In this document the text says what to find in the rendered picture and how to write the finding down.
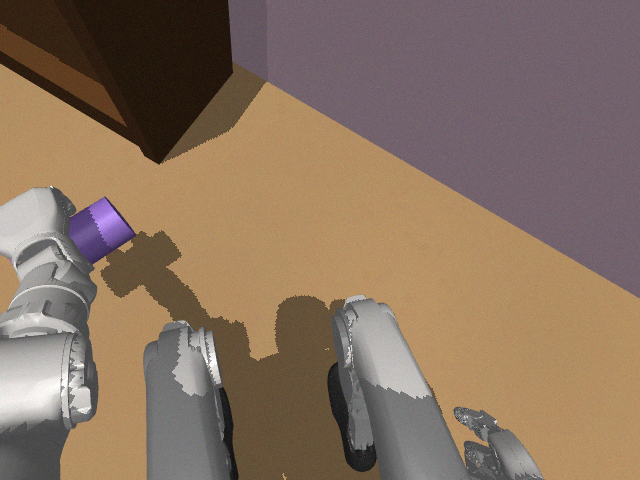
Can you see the right robot hand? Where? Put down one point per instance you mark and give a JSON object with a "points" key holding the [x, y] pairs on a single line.
{"points": [[505, 458]]}

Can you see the left robot arm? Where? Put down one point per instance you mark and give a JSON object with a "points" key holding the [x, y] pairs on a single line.
{"points": [[48, 379]]}

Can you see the left robot hand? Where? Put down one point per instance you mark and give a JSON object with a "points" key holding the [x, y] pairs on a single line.
{"points": [[36, 211]]}

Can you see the can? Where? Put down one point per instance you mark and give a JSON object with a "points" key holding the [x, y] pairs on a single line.
{"points": [[98, 230]]}

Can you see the left robot foot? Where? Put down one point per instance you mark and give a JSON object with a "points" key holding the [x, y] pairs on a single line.
{"points": [[228, 435]]}

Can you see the right robot foot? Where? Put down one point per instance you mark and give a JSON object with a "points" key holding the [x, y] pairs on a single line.
{"points": [[357, 459]]}

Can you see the bookshelf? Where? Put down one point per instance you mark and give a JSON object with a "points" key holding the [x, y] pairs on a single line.
{"points": [[145, 69]]}

